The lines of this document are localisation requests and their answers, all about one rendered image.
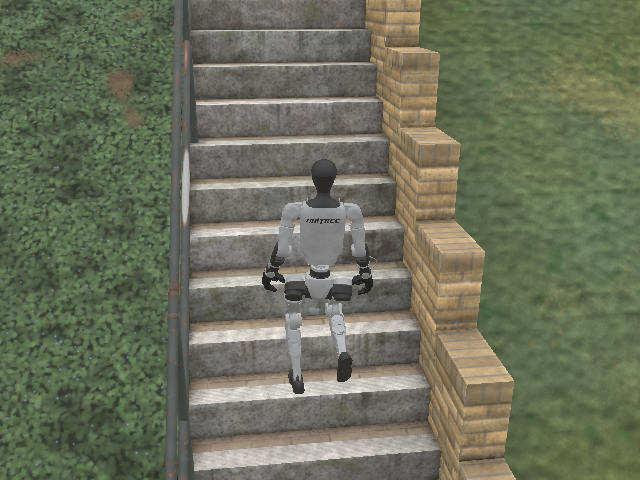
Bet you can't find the robot right upper arm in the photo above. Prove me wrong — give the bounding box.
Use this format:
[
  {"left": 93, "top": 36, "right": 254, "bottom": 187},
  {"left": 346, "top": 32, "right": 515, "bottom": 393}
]
[{"left": 344, "top": 203, "right": 366, "bottom": 257}]

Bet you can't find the robot right hand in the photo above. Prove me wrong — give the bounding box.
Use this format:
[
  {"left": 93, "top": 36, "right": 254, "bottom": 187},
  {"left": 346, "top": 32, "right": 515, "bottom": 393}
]
[{"left": 352, "top": 275, "right": 373, "bottom": 295}]

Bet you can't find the robot right forearm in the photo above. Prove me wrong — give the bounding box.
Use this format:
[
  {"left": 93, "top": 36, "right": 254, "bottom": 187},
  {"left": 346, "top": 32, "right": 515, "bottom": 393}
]
[{"left": 355, "top": 243, "right": 372, "bottom": 279}]

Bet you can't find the robot left upper arm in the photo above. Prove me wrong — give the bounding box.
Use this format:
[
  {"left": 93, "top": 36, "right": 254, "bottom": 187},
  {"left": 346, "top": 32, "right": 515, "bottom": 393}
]
[{"left": 276, "top": 202, "right": 302, "bottom": 258}]

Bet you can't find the robot left thigh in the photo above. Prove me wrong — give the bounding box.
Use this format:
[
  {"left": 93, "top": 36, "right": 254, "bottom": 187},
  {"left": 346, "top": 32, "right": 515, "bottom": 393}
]
[{"left": 284, "top": 276, "right": 305, "bottom": 330}]

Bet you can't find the robot left forearm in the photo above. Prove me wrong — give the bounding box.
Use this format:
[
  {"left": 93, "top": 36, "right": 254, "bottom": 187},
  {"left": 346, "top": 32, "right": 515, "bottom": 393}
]
[{"left": 264, "top": 242, "right": 285, "bottom": 278}]

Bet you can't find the robot left hand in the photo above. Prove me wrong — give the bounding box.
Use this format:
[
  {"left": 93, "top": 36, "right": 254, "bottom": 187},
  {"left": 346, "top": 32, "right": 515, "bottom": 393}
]
[{"left": 262, "top": 270, "right": 285, "bottom": 292}]

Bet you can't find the left robot shin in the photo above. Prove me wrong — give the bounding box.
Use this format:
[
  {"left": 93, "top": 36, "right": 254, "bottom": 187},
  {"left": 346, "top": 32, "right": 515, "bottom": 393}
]
[{"left": 285, "top": 313, "right": 302, "bottom": 381}]

